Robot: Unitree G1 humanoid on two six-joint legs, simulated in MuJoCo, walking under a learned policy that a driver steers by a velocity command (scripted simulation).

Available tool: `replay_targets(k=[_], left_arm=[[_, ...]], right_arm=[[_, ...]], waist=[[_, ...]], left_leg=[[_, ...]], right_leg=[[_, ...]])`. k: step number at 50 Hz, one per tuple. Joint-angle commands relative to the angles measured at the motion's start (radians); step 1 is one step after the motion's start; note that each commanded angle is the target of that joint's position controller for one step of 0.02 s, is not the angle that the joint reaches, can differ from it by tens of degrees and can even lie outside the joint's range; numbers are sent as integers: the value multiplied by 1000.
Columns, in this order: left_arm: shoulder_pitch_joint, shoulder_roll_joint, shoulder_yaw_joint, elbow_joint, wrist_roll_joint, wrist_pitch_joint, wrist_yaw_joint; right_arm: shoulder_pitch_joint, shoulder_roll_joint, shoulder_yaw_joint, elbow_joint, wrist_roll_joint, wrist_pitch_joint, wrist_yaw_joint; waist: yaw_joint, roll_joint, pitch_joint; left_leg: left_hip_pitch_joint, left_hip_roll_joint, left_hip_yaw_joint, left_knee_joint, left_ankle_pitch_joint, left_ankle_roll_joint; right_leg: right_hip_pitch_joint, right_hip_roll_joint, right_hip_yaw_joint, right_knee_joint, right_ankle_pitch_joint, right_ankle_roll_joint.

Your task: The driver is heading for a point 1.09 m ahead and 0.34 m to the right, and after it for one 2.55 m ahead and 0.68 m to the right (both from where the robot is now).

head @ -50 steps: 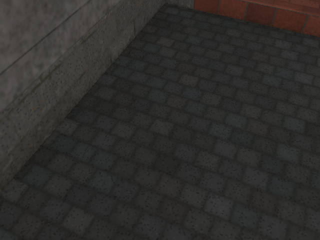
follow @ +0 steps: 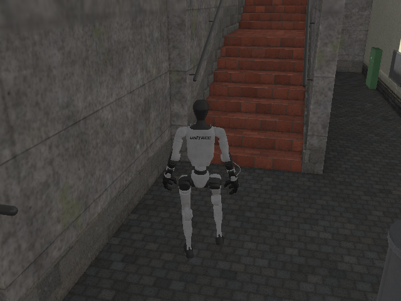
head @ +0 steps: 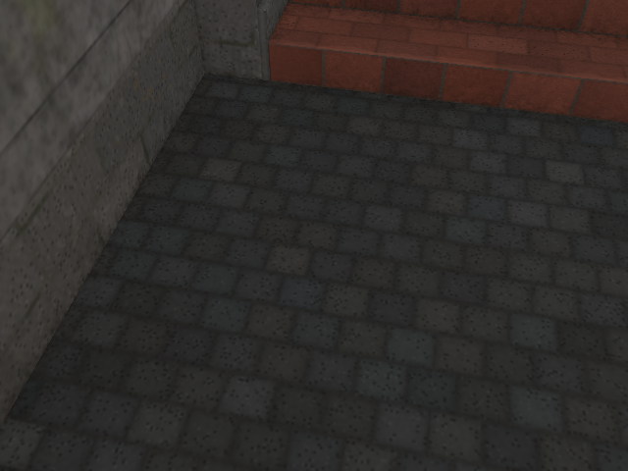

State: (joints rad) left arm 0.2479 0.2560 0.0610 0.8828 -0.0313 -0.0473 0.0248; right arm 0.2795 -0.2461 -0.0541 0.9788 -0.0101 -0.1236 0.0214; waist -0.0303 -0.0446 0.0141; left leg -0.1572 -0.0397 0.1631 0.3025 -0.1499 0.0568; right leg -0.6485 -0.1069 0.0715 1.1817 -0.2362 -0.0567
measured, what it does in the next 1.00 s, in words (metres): walks ahead, turning right: right foot, then left foot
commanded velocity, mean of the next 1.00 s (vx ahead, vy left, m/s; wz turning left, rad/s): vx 0.50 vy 0.00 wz -0.49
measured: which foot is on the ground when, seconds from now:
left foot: down 0.00-0.32, up 0.34-0.80, down 0.82-1.00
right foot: up 0.00-0.28, down 0.30-0.84, up 0.86-1.00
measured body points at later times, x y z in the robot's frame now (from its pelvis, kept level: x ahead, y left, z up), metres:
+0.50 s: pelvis +0.26 -0.11 +0.00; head +0.29 -0.13 +0.45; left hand +0.42 +0.13 -0.11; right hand +0.34 -0.41 -0.12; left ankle +0.31 +0.07 -0.65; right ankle +0.27 -0.18 -0.74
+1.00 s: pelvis +0.55 -0.15 +0.00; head +0.57 -0.15 +0.45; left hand +0.77 +0.03 -0.12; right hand +0.50 -0.43 -0.12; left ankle +0.62 -0.08 -0.74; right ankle +0.45 -0.26 -0.66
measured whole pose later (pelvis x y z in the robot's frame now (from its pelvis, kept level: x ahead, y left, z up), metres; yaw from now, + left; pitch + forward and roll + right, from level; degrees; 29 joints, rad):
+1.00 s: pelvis +0.55 -0.15 +0.00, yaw -29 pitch +2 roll +1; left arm 0.28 0.27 0.06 0.73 -0.01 -0.06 0.01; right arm 0.26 -0.26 -0.06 0.83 -0.01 -0.11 0.03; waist -0.02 -0.04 0.01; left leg -0.27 -0.06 0.03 0.41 -0.17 0.05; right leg -0.52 -0.03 0.07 1.15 -0.33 -0.04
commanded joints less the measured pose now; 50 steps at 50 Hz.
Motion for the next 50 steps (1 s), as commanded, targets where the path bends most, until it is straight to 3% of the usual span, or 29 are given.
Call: replay_targets(k=[1, 6, 11, 13, 14, 15, 16, 17, 18, 19, 20, 21, 22, 25, 27, 31, 34, 38, 39, 40, 41, 42, 43, 44, 45, 46, 47, 48, 50], left_arm=[[59, 20, 9, -55, 10, 10, -3], [-126, 5, 0, -123, 12, -10, -43], [-245, 17, -2, -205, 8, -6, -75], [-205, 48, 13, -221, 8, -4, -81], [-105, 78, 32, -205, 7, -3, -82], [71, 141, 69, -156, 4, -3, -74], [236, 260, 112, -126, 2, 4, -50], [178, 346, 116, -159, 5, -7, -50], [210, 250, 87, -166, 15, -20, -59], [182, 190, 70, -160, 25, -30, -60], [104, 156, 59, -176, 18, -34, -61], [30, 119, 47, -196, 18, -34, -59], [-8, 102, 39, -214, 26, -33, -56], [12, 135, 46, -214, 18, -43, -41], [53, 153, 51, -205, 14, -42, -25], [103, 156, 53, -195, 11, -34, -11], [141, 164, 56, -178, 6, -30, -11], [142, 149, 53, -165, 10, -18, 1], [134, 148, 52, -164, 13, -13, 1], [122, 133, 45, -168, 16, -10, -1], [106, 100, 30, -183, 25, -10, -7], [211, 44, 12, -191, 25, -17, -8], [298, 42, 3, -177, -3, -28, -9], [221, 131, 20, -174, -17, -32, -10], [104, 150, 21, -198, -8, -33, -11], [35, 139, 20, -217, 11, -35, -13], [20, 129, 23, -224, 25, -35, -14], [36, 111, 21, -221, 24, -33, -17], [51, 77, 14, -215, 23, -27, -17]], right_arm=[[-78, -107, -18, -57, -6, -19, -16], [-11, -159, -26, -51, 2, 2, -40], [53, -197, -42, -37, 26, 36, -38], [26, -219, -50, -49, 31, 49, -38], [0, -226, -52, -57, 32, 58, -40], [-8, -210, -45, -68, 29, 66, -42], [4, -167, -27, -102, 4, 59, -42], [56, -40, 11, -166, -1, 17, -29], [-55, -140, -7, -182, 38, -28, -15], [-114, -153, -12, -204, 65, -43, -10], [-114, -141, -9, -196, 45, -45, -17], [-105, -152, -20, -184, 23, -36, -24], [-84, -150, -25, -183, 20, -19, -21], [-100, -120, -25, -205, 0, 15, -21], [-184, -105, -20, -237, -6, 19, -26], [-325, -81, -8, -278, 5, 9, -16], [-386, -95, -9, -310, 15, -1, -5], [-346, -132, -21, -310, 14, -21, 11], [-305, -140, -26, -301, 12, -26, 11], [-220, -158, -38, -276, 6, -30, 7], [-89, -193, -51, -255, -7, -33, 2], [68, -269, -71, -234, -20, -29, -3], [140, -257, -74, -188, 4, -18, 10], [92, -179, -53, -202, 27, -14, 12], [28, -140, -40, -218, 23, -4, 8], [-27, -124, -30, -222, 13, 3, 7], [-54, -105, -22, -223, 4, 2, 7], [-62, -99, -18, -220, -1, 1, 7], [-48, -110, -19, -204, 5, -5, 7]], waist=[[60, 95, 46], [-4, 67, 60], [-43, 77, 93], [0, 110, 52], [63, 119, -11], [149, 94, -106], [199, -63, -204], [81, -278, -316], [154, -128, -352], [138, -96, -235], [88, 14, -160], [49, 26, -132], [18, 10, -113], [0, 31, -83], [22, 24, -49], [75, -38, -14], [99, -53, 0], [78, -82, -9], [58, -95, -19], [15, -92, -60], [-45, -60, -172], [-46, 144, -336], [-32, 394, -380], [-49, 249, -233], [-51, 142, -126], [-25, 83, -44], [4, 90, -25], [24, 112, -23], [35, 134, -22]], left_leg=[[-78, 309, -160, -221, 76, 159], [39, 308, -45, -194, 116, 127], [203, 356, -3, -115, 143, 96], [228, 358, 32, 10, 431, 72], [213, 338, 67, 166, 621, 51], [133, 288, 99, 406, 701, 18], [-149, 235, 106, 764, 369, -39], [-560, 8, -56, 1100, -396, -88], [-659, 46, -249, 1161, -384, -53], [-721, 87, -237, 1129, -301, -22], [-666, 135, -239, 1037, -216, -15], [-582, 171, -241, 947, -170, -18], [-516, 187, -246, 906, -143, -23], [-484, 165, -223, 780, -71, -70], [-521, 144, -216, 640, 26, -98], [-466, 82, -209, 335, 230, -97], [-423, 58, -217, 245, 252, -85], [-367, 60, -224, 186, 160, -44], [-312, 50, -204, 171, 124, -27], [-192, 30, -174, 135, 115, 0], [28, 110, -239, 168, 133, 51], [408, 316, -561, 175, 75, 184], [538, 446, -945, 20, -176, 279], [438, 425, -911, -20, -340, 239], [299, 387, -755, -27, -314, 198], [153, 342, -642, -56, -202, 183], [76, 305, -573, -77, -113, 172], [28, 275, -521, -99, -49, 165], [-10, 254, -436, -119, 154, 178]], right_leg=[[-49, -56, 59, -57, 123, 15], [-72, -41, -30, -344, 286, 20], [-78, -12, -110, -491, 136, -17], [31, 46, -167, -517, 33, -53], [173, 101, -206, -547, 29, -78], [419, 170, -223, -599, 73, -114], [728, 3, 63, -639, 70, -186], [997, -226, 688, -841, -118, -379], [1013, -243, 738, -932, -96, -350], [939, -210, 572, -899, 8, -300], [779, -163, 429, -887, 132, -261], [654, -121, 329, -892, 220, -228], [569, -94, 288, -917, 261, -221], [476, -60, 220, -958, 377, -236], [468, -42, 193, -968, 378, -228], [449, 1, 170, -956, 231, -176], [470, -21, 220, -922, 186, -161], [575, -72, 292, -831, 219, -142], [587, -70, 294, -796, 285, -132], [588, -28, 271, -706, 414, -112], [515, 28, 226, -510, 421, -81], [219, 148, 132, -162, 155, -10], [-33, 213, 111, 75, -335, 24], [-138, 156, 157, 168, -292, 17], [-146, 110, 117, 166, -206, 12], [-116, 72, 80, 103, -141, 10], [-76, 32, 67, 35, -93, 8], [-27, 12, 53, -6, -69, 9], [2, 8, 16, -70, -53, 24]])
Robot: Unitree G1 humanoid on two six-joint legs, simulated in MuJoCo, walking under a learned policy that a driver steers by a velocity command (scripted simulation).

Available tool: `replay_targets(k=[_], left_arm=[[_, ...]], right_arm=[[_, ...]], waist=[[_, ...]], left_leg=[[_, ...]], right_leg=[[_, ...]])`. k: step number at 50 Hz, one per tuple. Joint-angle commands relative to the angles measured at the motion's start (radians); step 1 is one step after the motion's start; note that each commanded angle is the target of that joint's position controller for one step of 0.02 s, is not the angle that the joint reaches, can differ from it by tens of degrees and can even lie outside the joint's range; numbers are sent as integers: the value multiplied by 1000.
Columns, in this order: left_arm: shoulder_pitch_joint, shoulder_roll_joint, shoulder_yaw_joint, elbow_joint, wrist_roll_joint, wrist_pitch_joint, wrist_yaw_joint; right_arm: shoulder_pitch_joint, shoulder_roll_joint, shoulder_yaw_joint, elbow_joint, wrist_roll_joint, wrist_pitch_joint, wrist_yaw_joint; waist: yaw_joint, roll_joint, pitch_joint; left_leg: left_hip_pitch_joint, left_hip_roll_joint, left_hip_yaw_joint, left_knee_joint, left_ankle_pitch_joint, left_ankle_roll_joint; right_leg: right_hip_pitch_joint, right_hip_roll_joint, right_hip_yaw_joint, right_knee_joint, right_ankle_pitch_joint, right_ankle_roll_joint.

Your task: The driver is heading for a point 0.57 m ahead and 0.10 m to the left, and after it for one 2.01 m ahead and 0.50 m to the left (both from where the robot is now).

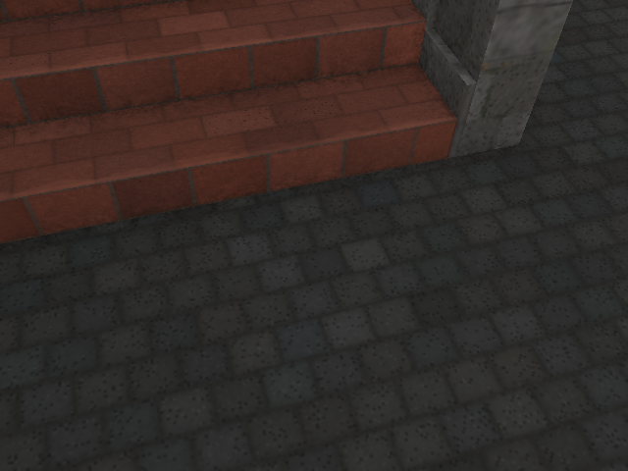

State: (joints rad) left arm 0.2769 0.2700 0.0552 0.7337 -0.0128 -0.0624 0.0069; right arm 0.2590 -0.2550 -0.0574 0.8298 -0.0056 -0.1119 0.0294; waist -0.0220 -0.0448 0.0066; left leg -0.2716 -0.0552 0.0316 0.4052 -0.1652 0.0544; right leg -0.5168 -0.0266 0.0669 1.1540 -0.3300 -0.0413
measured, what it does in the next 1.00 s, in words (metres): walks ahead: right foot, then left foot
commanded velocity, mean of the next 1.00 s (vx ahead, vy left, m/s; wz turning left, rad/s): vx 0.11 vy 0.00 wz -0.04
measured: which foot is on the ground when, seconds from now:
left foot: down 0.00-0.30, up 0.32-0.54, down 0.56-1.00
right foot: up 0.00-0.26, down 0.28-1.00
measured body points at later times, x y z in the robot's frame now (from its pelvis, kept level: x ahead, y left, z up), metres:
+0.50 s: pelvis +0.16 -0.03 -0.01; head +0.18 -0.04 +0.44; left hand +0.32 +0.21 -0.11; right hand +0.25 -0.30 -0.14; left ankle +0.14 +0.12 -0.72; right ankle +0.24 -0.13 -0.74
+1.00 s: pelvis +0.20 +0.00 -0.01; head +0.21 +0.00 +0.44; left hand +0.28 +0.25 -0.15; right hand +0.25 -0.25 -0.15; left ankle +0.17 +0.12 -0.74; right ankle +0.24 -0.13 -0.74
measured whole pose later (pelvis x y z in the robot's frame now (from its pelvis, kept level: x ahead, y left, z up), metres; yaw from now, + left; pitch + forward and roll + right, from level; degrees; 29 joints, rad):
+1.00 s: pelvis +0.20 +0.00 -0.01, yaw +0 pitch -1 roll +0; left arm 0.19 0.21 0.05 0.97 0.00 0.00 0.03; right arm 0.24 -0.20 -0.01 1.00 0.00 -0.02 -0.03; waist -0.01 0.00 0.03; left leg -0.18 0.01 0.01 0.54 -0.35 0.00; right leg -0.29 -0.01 0.01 0.53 -0.22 0.02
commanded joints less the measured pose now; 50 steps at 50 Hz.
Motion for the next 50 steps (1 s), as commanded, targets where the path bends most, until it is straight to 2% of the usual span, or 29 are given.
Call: replay_targets(k=[1, 2, 4, 7, 10, 12, 13, 14, 15, 16, 17, 18, 19, 20, 22, 23, 25, 27, 28, 29, 30, 31, 32, 36, 42, 46, 49, 50], left_arm=[[5, 54, 16, -75, 10, -11, 5], [-16, 44, 11, -86, 16, -12, 8], [-51, 18, 1, -91, 19, -16, 7], [-133, 9, -4, -99, 10, -15, -3], [-192, 30, 3, -120, 11, -14, -14], [-172, 52, 12, -119, 19, -19, -20], [-121, 64, 20, -98, 26, -22, -19], [-71, 113, 35, -85, 35, -25, -11], [-4, 179, 45, -88, 57, -21, -2], [19, 118, 26, -78, 55, -8, 0], [33, 51, 7, -67, 36, 3, -9], [-12, 46, 3, -61, 23, 8, -14], [-71, 52, 2, -66, 22, 11, -17], [-138, 68, 5, -73, 25, 15, -17], [-212, 92, 15, -74, 42, 27, -11], [-215, 84, 14, -68, 44, 30, -8], [-218, 65, 9, -51, 37, 34, -2], [-196, 39, 0, -24, 27, 37, 1], [-163, 22, -6, -2, 28, 37, 1], [-142, 28, -4, 10, 33, 38, 1], [-119, 24, 0, 10, 27, 38, 6], [-142, 36, 3, 18, 29, 38, 12], [-140, 40, 7, 24, 25, 38, 17], [-108, 32, 11, 73, 27, 39, 19], [-92, 31, 15, 137, 18, 43, 20], [-83, 35, 16, 179, 15, 51, 27], [-82, 38, 16, 207, 13, 57, 32], [-64, 28, 14, 226, 12, 60, 33]], right_arm=[[-20, -120, -18, -46, 0, -19, -4], [-13, -134, -21, -37, 0, -17, -8], [-4, -146, -21, -24, 4, -4, -17], [38, -155, -17, -3, 14, 17, -27], [63, -159, -13, 18, 19, 35, -30], [36, -165, -14, 20, 26, 44, -33], [22, -160, -12, 20, 30, 46, -34], [49, -142, -5, 21, 19, 42, -34], [103, -89, 15, 6, -10, 28, -30], [203, -26, 43, 33, -5, 28, -24], [171, -94, 27, 43, 8, 44, -21], [113, -119, 17, 29, 17, 63, -24], [67, -116, 13, 26, 14, 84, -33], [46, -114, 9, 22, 8, 105, -42], [69, -81, 14, 40, 5, 130, -56], [81, -68, 16, 51, 2, 134, -59], [87, -59, 16, 67, -2, 134, -59], [71, -57, 16, 69, -19, 132, -55], [51, -74, 15, 57, -32, 131, -55], [28, -121, 8, 38, -29, 130, -59], [-9, -155, -3, 51, -12, 127, -62], [-38, -112, 6, 48, -13, 117, -61], [-50, -85, 15, 53, -18, 106, -61], [-16, -80, 17, 81, -4, 78, -59], [15, -73, 19, 115, 1, 81, -61], [19, -65, 21, 133, 3, 86, -60], [23, -59, 22, 147, 3, 88, -59], [47, -53, 22, 163, 5, 91, -59]], waist=[[31, 127, -10], [31, 117, -14], [22, 119, -43], [-16, 137, -63], [-30, 147, -61], [-1, 147, -68], [28, 131, -86], [36, 88, -128], [23, -43, -245], [20, -201, -357], [41, -149, -348], [36, -97, -267], [24, -41, -205], [1, -34, -154], [-34, -90, -117], [-35, -101, -122], [-40, -96, -130], [-40, -81, -106], [-30, -55, -69], [-4, 1, -15], [37, 134, 26], [27, 157, 45], [35, 171, 42], [22, 110, 12], [10, 57, -19], [11, 43, -20], [13, 43, -14], [11, 52, -34]], left_leg=[[99, 272, -259, -216, 359, 189], [101, 271, -213, -204, 523, 191], [105, 239, -121, -178, 676, 163], [118, 207, -63, -158, 647, 129], [176, 239, -94, -106, 576, 119], [197, 249, -117, -35, 535, 99], [192, 224, -113, 28, 509, 77], [152, 171, -91, 125, 454, 37], [-25, 104, -54, 318, 157, -13], [-177, 53, -60, 525, -394, -66], [-212, 77, -111, 602, -551, -86], [-257, 100, -113, 637, -534, -98], [-258, 119, -107, 620, -492, -108], [-215, 134, -105, 560, -439, -118], [-62, 115, -61, 442, -332, -130], [-11, 106, -48, 396, -273, -127], [67, 95, -29, 278, -131, -111], [140, 82, -11, 152, -30, -80], [142, 115, -50, 100, -12, -57], [77, 168, -103, 38, -92, -28], [-77, 165, -112, 2, -304, -1], [-165, 151, -119, -46, -385, -8], [-184, 151, -119, -64, -372, -24], [-96, 131, -91, -15, -198, -45], [-32, 115, -71, 21, -48, -36], [-13, 107, -60, 25, 9, -35], [-4, 102, -55, 22, 35, -35], [8, 97, -51, 6, -67, -29]], right_leg=[[-131, -71, 7, -93, 50, 23], [-128, -69, -5, -155, 76, 37], [-77, -54, -32, -292, 184, 48], [12, -14, -62, -471, 354, 48], [43, 6, -48, -571, 355, 31], [100, 16, -46, -654, 338, 3], [188, 33, -59, -733, 404, -17], [323, -13, -22, -755, 648, -48], [589, -191, 136, -644, 1073, -140], [727, -366, 313, -647, 1187, -300], [672, -345, 344, -680, 1030, -301], [594, -306, 312, -716, 835, -264], [493, -277, 282, -755, 685, -231], [373, -250, 245, -800, 553, -204], [187, -185, 157, -859, 395, -174], [159, -166, 127, -866, 342, -169], [133, -144, 96, -866, 186, -153], [91, -106, 74, -860, -58, -95], [67, -81, 68, -852, -163, -46], [72, -41, 43, -813, -203, -5], [162, 12, -20, -779, -95, 23], [251, 17, -32, -727, -10, 33], [292, 14, -35, -703, 48, 25], [308, 3, -26, -689, 178, 4], [340, -2, -29, -668, 317, 11], [357, -6, -29, -663, 353, 13], [364, -7, -29, -664, 361, 15], [371, 10, -49, -657, 261, 15]])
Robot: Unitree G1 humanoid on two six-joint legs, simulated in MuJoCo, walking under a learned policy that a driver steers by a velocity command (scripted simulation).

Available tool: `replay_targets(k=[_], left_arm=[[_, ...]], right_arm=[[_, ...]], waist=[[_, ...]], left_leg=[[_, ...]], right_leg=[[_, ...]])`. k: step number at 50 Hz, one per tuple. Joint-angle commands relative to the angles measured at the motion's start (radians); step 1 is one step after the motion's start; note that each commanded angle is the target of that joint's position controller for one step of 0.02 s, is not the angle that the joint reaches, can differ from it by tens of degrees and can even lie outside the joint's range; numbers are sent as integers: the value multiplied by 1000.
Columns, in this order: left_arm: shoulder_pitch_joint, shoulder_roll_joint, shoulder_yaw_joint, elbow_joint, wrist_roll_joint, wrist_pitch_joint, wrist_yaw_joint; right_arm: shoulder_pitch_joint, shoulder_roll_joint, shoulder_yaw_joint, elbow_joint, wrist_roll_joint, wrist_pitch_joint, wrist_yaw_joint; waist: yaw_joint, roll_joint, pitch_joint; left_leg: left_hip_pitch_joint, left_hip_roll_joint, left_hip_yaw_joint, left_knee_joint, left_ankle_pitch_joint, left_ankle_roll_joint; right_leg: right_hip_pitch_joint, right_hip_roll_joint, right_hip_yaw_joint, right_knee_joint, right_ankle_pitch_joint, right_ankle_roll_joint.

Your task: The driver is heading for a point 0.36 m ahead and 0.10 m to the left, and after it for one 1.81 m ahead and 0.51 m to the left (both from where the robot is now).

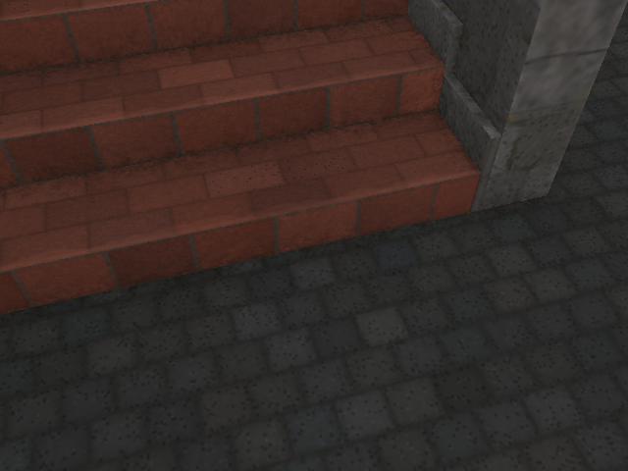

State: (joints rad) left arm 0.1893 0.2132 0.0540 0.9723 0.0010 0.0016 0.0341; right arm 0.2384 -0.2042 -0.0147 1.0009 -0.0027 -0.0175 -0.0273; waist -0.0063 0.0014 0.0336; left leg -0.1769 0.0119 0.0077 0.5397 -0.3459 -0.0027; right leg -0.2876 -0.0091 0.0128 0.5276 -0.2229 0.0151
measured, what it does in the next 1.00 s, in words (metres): walks ahead, turning left: left foot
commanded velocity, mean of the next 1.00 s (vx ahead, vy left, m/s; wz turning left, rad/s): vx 0.26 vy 0.00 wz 0.32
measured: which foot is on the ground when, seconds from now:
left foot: down 0.00-0.22, up 0.24-0.68, down 0.70-1.00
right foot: down 0.00-0.70, up 0.72-1.00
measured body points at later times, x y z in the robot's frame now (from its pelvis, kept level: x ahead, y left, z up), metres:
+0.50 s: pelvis +0.15 -0.03 +0.01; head +0.16 -0.04 +0.46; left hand +0.08 +0.20 -0.14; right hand +0.30 -0.28 -0.12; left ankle +0.26 +0.14 -0.67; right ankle +0.06 -0.12 -0.73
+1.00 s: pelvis +0.32 +0.04 +0.00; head +0.36 +0.07 +0.45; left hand +0.37 +0.33 -0.13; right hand +0.51 -0.19 -0.11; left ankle +0.37 +0.11 -0.73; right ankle +0.44 -0.11 -0.67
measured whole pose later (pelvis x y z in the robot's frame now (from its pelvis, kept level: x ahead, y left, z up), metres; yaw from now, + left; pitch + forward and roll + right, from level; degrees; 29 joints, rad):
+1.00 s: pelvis +0.32 +0.04 +0.00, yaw +22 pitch +2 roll -1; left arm 0.11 0.27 0.03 0.81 0.04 0.02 0.02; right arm 0.21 -0.27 -0.07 0.80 -0.02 0.01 0.02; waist -0.03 -0.02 0.07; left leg -0.37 -0.15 -0.09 0.44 -0.09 0.10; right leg -0.61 -0.07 0.07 1.00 -0.35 0.04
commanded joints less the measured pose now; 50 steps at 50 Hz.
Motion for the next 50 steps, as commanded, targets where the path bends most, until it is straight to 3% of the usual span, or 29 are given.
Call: replay_targets(k=[1, 2, 4, 6, 8, 10, 11, 12, 13, 14, 15, 16, 18, 23, 26, 29, 32, 34, 35, 36, 37, 38, 39, 40, 41, 42, 43, 45, 50], left_arm=[[27, 87, 18, -1, -7, -1, 6], [17, 92, 20, 2, -12, -2, 5], [-53, 81, 17, -25, -20, -27, -3], [-96, 65, 12, -45, -29, -64, -19], [-63, 68, 15, -31, -35, -89, -35], [106, 88, 34, 50, -33, -93, -39], [224, 136, 54, 84, -26, -92, -36], [351, 251, 83, 108, -30, -92, -36], [373, 212, 61, 110, -10, -106, -46], [282, 147, 38, 87, -5, -117, -43], [213, 109, 25, 63, -6, -123, -43], [168, 103, 18, 52, -7, -125, -46], [164, 63, 1, 58, 1, -119, -44], [194, 122, 5, 66, 21, -114, -19], [199, 142, 7, 60, 14, -113, -7], [213, 150, 7, 64, 3, -96, 3], [176, 195, 20, 41, -9, -72, 19], [119, 213, 25, 5, -11, -60, 23], [128, 198, 19, -21, 2, -68, 15], [239, 68, -11, -47, 45, -94, -7], [274, 115, -9, -54, 6, -120, -28], [147, 162, 6, -92, -31, -120, -28], [86, 155, 8, -113, -25, -109, -15], [73, 175, 19, -109, -9, -90, 4], [82, 188, 28, -120, 0, -71, 13], [89, 189, 32, -132, 7, -54, 18], [156, 98, -3, -112, 69, -20, -2], [144, 95, -5, -133, 54, 3, -14], [-5, 150, 0, -202, 38, 29, -9]], right_arm=[[77, -121, -27, 0, 8, 0, -3], [80, -146, -36, -1, 15, 2, -4], [120, -196, -53, -3, 27, -10, -6], [111, -213, -63, -2, 29, -37, -8], [76, -187, -61, -10, 31, -52, -1], [7, -180, -61, -31, 39, -48, 8], [-31, -158, -54, -51, 34, -53, 9], [-33, -92, -39, -89, 26, -64, 6], [-49, -103, -42, -103, 39, -77, 5], [-39, -127, -50, -98, 64, -85, 12], [-24, -125, -51, -83, 71, -88, 19], [-25, -123, -56, -75, 63, -89, 20], [-20, -119, -68, -65, 47, -75, 28], [-134, -62, -54, -124, 37, -48, 42], [-238, -53, -41, -177, 29, -48, 54], [-315, -51, -35, -232, 20, -47, 76], [-210, -103, -59, -242, 17, -42, 95], [29, -196, -106, -189, 19, -39, 92], [112, -264, -128, -180, 14, -31, 68], [34, -336, -126, -227, -7, -21, 46], [62, -305, -112, -246, -20, -24, 54], [-6, -251, -103, -272, -14, -26, 55], [-91, -209, -94, -277, 13, -31, 56], [-133, -180, -83, -290, 18, -34, 53], [-149, -182, -84, -295, 11, -32, 52], [-150, -191, -86, -298, -2, -31, 50], [-71, -177, -79, -246, -30, -17, 37], [-31, -200, -88, -243, -30, -9, 37], [-22, -237, -104, -272, -21, 28, 36]], waist=[[-5, 31, -38], [-10, 69, 5], [-40, 156, 106], [-38, 179, 175], [-2, 164, 152], [79, 121, 78], [128, 20, 31], [148, -277, -34], [148, -272, -58], [99, -152, 14], [72, -104, 35], [51, -72, 53], [33, -90, 43], [42, -50, 74], [63, -60, 97], [63, -53, 121], [-16, -116, 17], [-141, -105, -120], [-169, 16, -195], [-22, 291, -315], [-61, 188, -548], [-69, 83, -420], [-30, -13, -230], [-3, -50, -176], [24, -43, -141], [39, -12, -127], [50, 5, -109], [42, 46, -127], [-7, 98, -129]], left_leg=[[-98, 32, -43, -149, -43, 50], [-111, 59, -92, -185, -215, 85], [-71, 214, -310, -315, -449, 178], [-50, 328, -447, -360, -370, 241], [-14, 304, -367, -309, -199, 212], [-159, 189, -203, -201, -44, 141], [-251, 109, -95, 5, 115, 92], [-453, -31, 63, 367, 15, 10], [-573, -52, -58, 600, -214, 17], [-644, 6, -131, 707, -166, 53], [-645, 43, -145, 710, -59, 82], [-641, 67, -147, 661, 30, 95], [-575, 88, -132, 576, 133, 94], [-607, 75, -95, 394, 283, 44], [-545, 70, -19, 230, 393, 42], [-476, 41, 56, 117, 397, 59], [-310, -35, 110, 109, 300, 103], [-15, -90, 94, 17, 341, 158], [219, 23, -79, -27, 582, 207], [491, 297, -510, 35, 1138, 387], [513, 391, -710, -98, 930, 494], [395, 319, -594, -140, 719, 432], [201, 252, -462, -186, 604, 363], [72, 216, -407, -213, 537, 325], [-44, 189, -379, -237, 489, 312], [-116, 168, -366, -258, 468, 303], [-141, 134, -277, -232, 642, 280], [-163, 104, -251, -208, 726, 264], [-125, 97, -384, -266, 210, 223]], right_leg=[[114, 23, -28, 0, -18, -44], [48, 50, -55, 41, -187, -45], [-149, 56, -83, 167, -237, -53], [-246, -9, -33, 240, -192, -85], [-197, -27, -35, 138, -212, -110], [159, 33, -81, -31, -46, -106], [308, -37, 53, -96, -54, -130], [477, -255, 449, -268, -151, -252], [488, -380, 706, -361, -200, -334], [444, -382, 605, -339, -207, -306], [403, -332, 464, -344, -185, -255], [373, -298, 357, -360, -110, -215], [338, -231, 163, -365, 106, -153], [277, -224, -1, -414, 280, -165], [236, -217, -92, -449, 289, -155], [249, -217, -178, -367, 528, -133], [314, -234, -212, -149, 939, -100], [254, -197, -209, 184, 936, -58], [60, -121, -211, 494, 550, -1], [-272, 80, -135, 911, -457, 56], [-299, 77, 112, 1041, -458, 41], [-351, 28, 112, 1018, -374, 17], [-392, -14, 80, 915, -281, 18], [-353, -51, 78, 844, -237, 18], [-290, -64, 84, 780, -208, 17], [-247, -64, 81, 733, -191, 18], [-198, -66, 21, 667, -166, 11], [-181, -47, 7, 598, -141, 17], [-235, -35, 34, 437, -95, 32]])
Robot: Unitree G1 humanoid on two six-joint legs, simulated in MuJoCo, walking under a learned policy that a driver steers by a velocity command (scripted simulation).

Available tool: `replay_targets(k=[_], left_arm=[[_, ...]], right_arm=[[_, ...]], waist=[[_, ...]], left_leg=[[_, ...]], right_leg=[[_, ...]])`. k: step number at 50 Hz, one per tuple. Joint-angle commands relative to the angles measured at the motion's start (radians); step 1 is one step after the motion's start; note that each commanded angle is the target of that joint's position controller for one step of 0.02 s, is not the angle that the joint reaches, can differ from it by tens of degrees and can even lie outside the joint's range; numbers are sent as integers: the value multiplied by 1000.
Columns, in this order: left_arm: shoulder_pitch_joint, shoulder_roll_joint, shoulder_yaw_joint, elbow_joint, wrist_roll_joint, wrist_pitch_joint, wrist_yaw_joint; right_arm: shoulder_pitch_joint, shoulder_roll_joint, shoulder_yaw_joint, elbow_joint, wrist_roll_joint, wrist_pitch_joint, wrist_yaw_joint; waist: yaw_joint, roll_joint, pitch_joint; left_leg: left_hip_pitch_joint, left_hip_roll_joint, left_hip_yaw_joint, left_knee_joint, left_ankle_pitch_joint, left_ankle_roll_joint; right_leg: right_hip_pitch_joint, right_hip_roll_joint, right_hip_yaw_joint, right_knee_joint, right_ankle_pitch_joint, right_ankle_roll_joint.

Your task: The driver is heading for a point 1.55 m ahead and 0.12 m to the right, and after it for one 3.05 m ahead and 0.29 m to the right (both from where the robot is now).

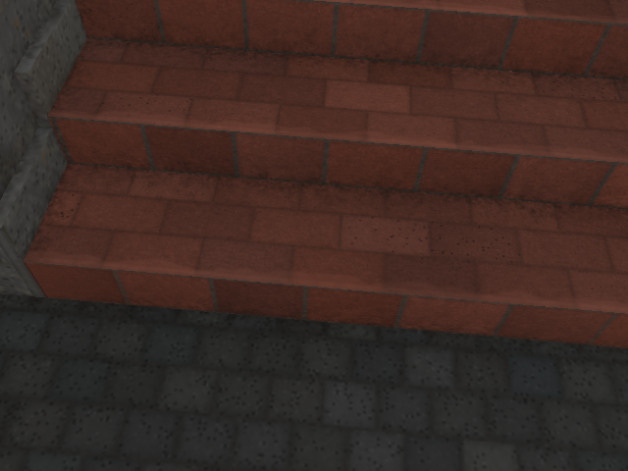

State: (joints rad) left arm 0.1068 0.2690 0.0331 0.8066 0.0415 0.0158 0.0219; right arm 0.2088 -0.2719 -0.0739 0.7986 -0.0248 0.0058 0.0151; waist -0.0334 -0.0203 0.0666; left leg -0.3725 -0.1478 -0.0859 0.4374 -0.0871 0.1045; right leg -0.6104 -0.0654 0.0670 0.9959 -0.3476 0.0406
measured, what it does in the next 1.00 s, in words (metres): steps on the spot: right foot, then left foot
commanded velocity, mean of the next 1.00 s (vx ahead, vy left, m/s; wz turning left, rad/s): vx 0.02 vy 0.00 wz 0.19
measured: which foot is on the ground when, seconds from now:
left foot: down 0.00-0.22, up 0.24-0.54, down 0.56-1.00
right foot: up 0.00-0.20, down 0.22-1.00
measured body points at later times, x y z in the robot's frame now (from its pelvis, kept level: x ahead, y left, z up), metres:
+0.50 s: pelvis +0.05 -0.05 +0.01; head +0.08 -0.06 +0.46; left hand +0.14 +0.23 -0.10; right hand +0.24 -0.30 -0.11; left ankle +0.02 +0.10 -0.71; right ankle +0.09 -0.16 -0.73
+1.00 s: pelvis +0.05 -0.01 +0.00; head +0.06 -0.01 +0.45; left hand +0.08 +0.27 -0.13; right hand +0.19 -0.24 -0.13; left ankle +0.02 +0.09 -0.73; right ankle +0.09 -0.16 -0.73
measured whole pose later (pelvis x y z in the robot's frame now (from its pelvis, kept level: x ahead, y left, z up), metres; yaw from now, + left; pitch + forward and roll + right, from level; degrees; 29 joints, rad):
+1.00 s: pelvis +0.05 -0.01 +0.00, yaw +10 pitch -2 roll +0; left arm 0.20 0.26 0.04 0.96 0.01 -0.01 0.03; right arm 0.20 -0.22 -0.02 0.89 -0.01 -0.01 -0.02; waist 0.02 0.00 0.04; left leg -0.18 -0.03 -0.05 0.52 -0.31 0.01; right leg -0.21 -0.03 0.05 0.50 -0.26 0.05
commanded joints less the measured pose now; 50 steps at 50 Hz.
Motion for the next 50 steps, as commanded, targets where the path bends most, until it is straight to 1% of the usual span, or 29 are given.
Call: replay_targets(k=[1, 3, 4, 5, 6, 8, 10, 11, 12, 13, 14, 15, 16, 17, 19, 21, 22, 24, 25, 26, 27, 28, 29, 30, 31, 32, 34, 39, 50], left_arm=[[52, 96, 21, -49, -5, 15, 4], [22, 95, 19, -66, -12, 11, 6], [-58, 110, 35, -97, -51, -24, 33], [-62, 117, 33, -100, -54, -43, 44], [-32, 118, 34, -89, -53, -56, 47], [21, 115, 35, -70, -56, -69, 37], [87, 101, 35, -48, -55, -73, 17], [101, 131, 43, -48, -43, -73, 13], [74, 199, 53, -67, -18, -66, 16], [80, 202, 56, -62, 17, -59, 12], [60, 163, 48, -81, 0, -61, 10], [37, 143, 44, -89, -17, -62, 11], [14, 136, 42, -92, -31, -62, 10], [5, 125, 36, -91, -41, -61, 9], [2, 105, 25, -80, -35, -54, 4], [4, 110, 25, -72, -31, -45, 4], [19, 123, 29, -66, -32, -40, 4], [56, 154, 35, -51, -35, -33, 3], [50, 157, 34, -48, -42, -32, 1], [49, 150, 31, -43, -50, -32, -1], [81, 140, 27, -31, -54, -40, -4], [97, 125, 18, -27, -40, -54, -11], [123, 107, 13, -32, -17, -72, -25], [105, 72, 6, -26, -17, -76, -26], [54, 96, 10, -20, -20, -73, -23], [34, 96, 12, -17, -24, -67, -18], [55, 97, 14, -4, -27, -51, -8], [81, 91, 17, 38, -30, -43, 2], [100, 93, 23, 124, -35, -28, 17]], right_arm=[[13, -171, -47, -71, 1, 11, -8], [27, -171, -49, -72, -1, 18, -9], [-48, -161, -45, -114, 53, 3, -40], [-43, -168, -44, -112, 53, -3, -53], [-29, -169, -44, -109, 43, -3, -61], [-22, -160, -41, -114, 36, 8, -64], [-27, -137, -28, -119, 42, 22, -63], [8, -113, -19, -115, 41, 26, -63], [50, -66, -5, -121, 33, 25, -60], [13, -112, -21, -148, 38, 14, -60], [35, -183, -39, -133, 20, 5, -57], [47, -191, -47, -110, 27, 7, -55], [61, -164, -45, -88, 29, 17, -59], [58, -141, -38, -85, 26, 26, -61], [34, -85, -18, -89, 30, 32, -57], [-17, -52, 0, -103, 29, 28, -53], [-46, -41, 7, -109, 29, 24, -50], [-62, -64, 4, -108, 37, 20, -47], [-42, -73, 0, -96, 38, 19, -46], [-19, -75, -1, -80, 35, 17, -46], [-19, -95, -4, -76, 26, 17, -47], [-10, -137, -10, -83, 17, 19, -53], [-3, -199, -23, -82, 13, 25, -60], [-19, -142, -12, -63, 15, 25, -48], [-45, -93, 0, -72, 12, 20, -37], [-48, -81, 5, -63, 5, 14, -35], [-44, -90, 6, -52, 9, -2, -33], [-26, -80, 15, -20, 14, -18, -36], [-8, -69, 26, 62, 19, -30, -34]], waist=[[9, 124, -151], [-6, 130, -132], [-1, 127, -115], [-1, 132, -129], [2, 144, -157], [11, 154, -180], [54, 139, -178], [50, 94, -178], [5, -116, -179], [17, -283, -135], [23, -192, -141], [15, -121, -137], [1, -79, -132], [5, -78, -120], [5, -101, -115], [27, -141, -128], [46, -155, -132], [66, -170, -138], [52, -164, -134], [32, -153, -124], [35, -132, -121], [40, -81, -152], [79, 55, -178], [72, 140, -191], [48, 106, -138], [42, 95, -113], [48, 101, -65], [51, 77, -53], [49, 33, -52]], left_leg=[[84, 257, -319, -172, -133, 113], [113, 258, -362, -167, -181, 111], [119, 269, -437, -167, -239, 121], [167, 283, -455, -156, -224, 120], [204, 290, -451, -136, -177, 117], [194, 275, -431, -99, -53, 105], [138, 227, -395, -45, 34, 70], [80, 182, -354, 11, -35, 27], [-42, 74, -210, 193, -273, -31], [-159, -23, -86, 364, -534, -82], [-175, 21, -112, 548, -534, -120], [-186, 25, -115, 631, -483, -140], [-192, 35, -108, 670, -441, -160], [-199, 46, -108, 692, -407, -176], [-137, 68, -53, 601, -361, -198], [-59, 113, 19, 420, -342, -212], [-10, 124, 38, 335, -345, -211], [53, 123, 58, 200, -304, -202], [98, 122, 67, 98, -229, -189], [164, 118, 76, -41, -113, -168], [237, 132, 48, -109, -23, -142], [344, 203, -22, -82, 95, -113], [401, 277, -79, 3, 262, -62], [291, 269, -75, -6, 83, -20], [232, 239, -69, -27, -24, -28], [201, 226, -62, -35, -65, -45], [158, 211, -53, -35, -62, -61], [136, 204, -50, -29, -56, -63], [143, 183, -30, -33, -36, -61]], right_leg=[[79, 26, -12, -63, 34, 7], [80, 42, 0, -126, 22, 5], [49, 56, 81, -200, 25, 12], [52, 64, 89, -251, 23, 16], [79, 67, 88, -292, 28, 18], [192, 78, 54, -385, 35, 13], [363, 81, 6, -584, 170, -5], [460, 6, 49, -647, 242, -31], [541, -187, 249, -690, 371, -128], [486, -306, 426, -717, 519, -291], [483, -325, 423, -700, 541, -331], [487, -271, 336, -671, 554, -297], [495, -216, 266, -650, 531, -256], [491, -201, 239, -643, 551, -246], [460, -142, 156, -647, 569, -236], [469, -112, 118, -642, 565, -230], [465, -110, 117, -636, 562, -232], [480, -127, 147, -624, 554, -244], [473, -125, 150, -613, 536, -239], [450, -113, 144, -604, 512, -221], [414, -102, 144, -605, 466, -186], [349, -87, 128, -595, 381, -135], [293, -15, 53, -555, 267, -88], [365, 31, -16, -563, 154, -40], [377, 38, -24, -548, 152, -15], [376, 39, -27, -541, 168, -12], [377, 38, -23, -537, 196, -14], [403, 35, -20, -532, 222, -12], [437, 32, -19, -540, 250, -1]])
